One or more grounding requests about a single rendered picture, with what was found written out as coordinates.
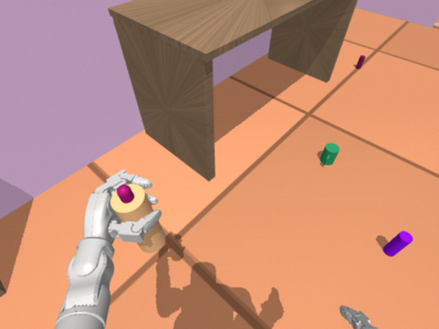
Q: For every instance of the left robot hand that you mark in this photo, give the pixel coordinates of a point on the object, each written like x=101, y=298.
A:
x=100, y=220

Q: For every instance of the desk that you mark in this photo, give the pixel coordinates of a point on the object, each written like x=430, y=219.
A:
x=169, y=47

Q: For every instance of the left robot arm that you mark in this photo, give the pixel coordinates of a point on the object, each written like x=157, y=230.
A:
x=89, y=272

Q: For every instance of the right robot hand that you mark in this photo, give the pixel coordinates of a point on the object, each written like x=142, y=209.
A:
x=357, y=319

